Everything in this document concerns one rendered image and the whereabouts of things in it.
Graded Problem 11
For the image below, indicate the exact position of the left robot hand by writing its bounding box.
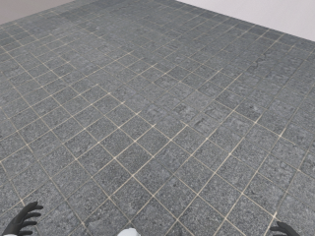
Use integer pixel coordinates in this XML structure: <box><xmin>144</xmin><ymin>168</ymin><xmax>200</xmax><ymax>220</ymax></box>
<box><xmin>1</xmin><ymin>201</ymin><xmax>43</xmax><ymax>236</ymax></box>

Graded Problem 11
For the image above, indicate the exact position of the right robot hand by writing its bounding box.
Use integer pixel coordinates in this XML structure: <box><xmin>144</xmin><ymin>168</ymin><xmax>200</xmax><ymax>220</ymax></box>
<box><xmin>270</xmin><ymin>221</ymin><xmax>300</xmax><ymax>236</ymax></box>

